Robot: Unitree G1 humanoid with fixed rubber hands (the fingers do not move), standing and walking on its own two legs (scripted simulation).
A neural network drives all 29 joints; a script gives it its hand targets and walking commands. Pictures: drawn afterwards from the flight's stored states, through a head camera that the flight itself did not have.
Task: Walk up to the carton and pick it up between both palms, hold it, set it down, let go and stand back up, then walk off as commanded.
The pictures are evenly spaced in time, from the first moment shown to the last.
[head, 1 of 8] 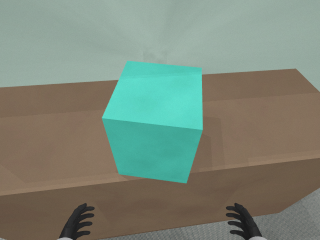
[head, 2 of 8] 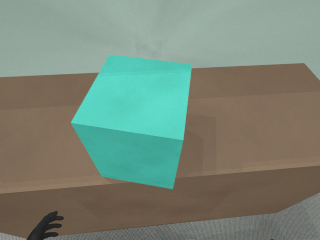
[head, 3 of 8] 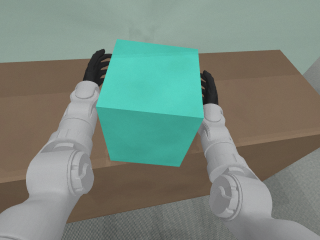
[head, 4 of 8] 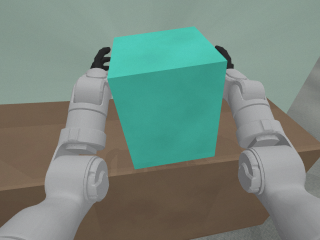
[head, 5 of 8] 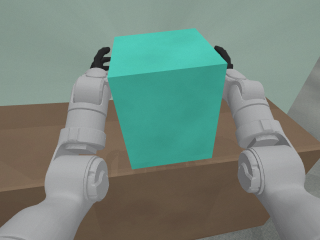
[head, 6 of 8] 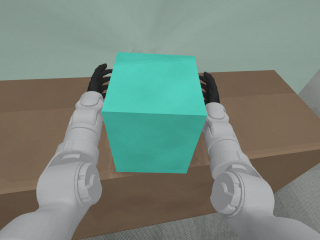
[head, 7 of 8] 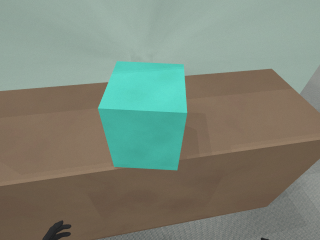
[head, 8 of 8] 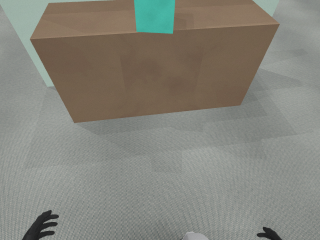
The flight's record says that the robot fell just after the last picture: no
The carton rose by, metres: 0.19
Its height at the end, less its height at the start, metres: +0.00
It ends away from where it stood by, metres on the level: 0.01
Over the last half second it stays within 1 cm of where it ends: yes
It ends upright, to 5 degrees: yes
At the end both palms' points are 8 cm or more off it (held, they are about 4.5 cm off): yes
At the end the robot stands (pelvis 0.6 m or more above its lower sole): yes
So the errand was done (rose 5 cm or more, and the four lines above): yes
